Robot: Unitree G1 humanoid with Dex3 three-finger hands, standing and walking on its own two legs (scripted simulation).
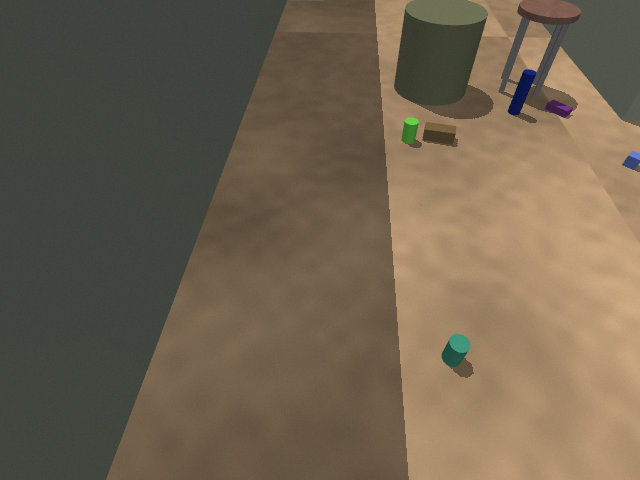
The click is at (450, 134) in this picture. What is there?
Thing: lying carton
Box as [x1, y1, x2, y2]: [423, 122, 455, 144]
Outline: 426,122 423,139 452,144 455,134 455,126
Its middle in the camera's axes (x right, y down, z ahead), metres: +0.66 -0.58 +2.15
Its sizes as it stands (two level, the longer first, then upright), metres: 0.166 0.078 0.069
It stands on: the floor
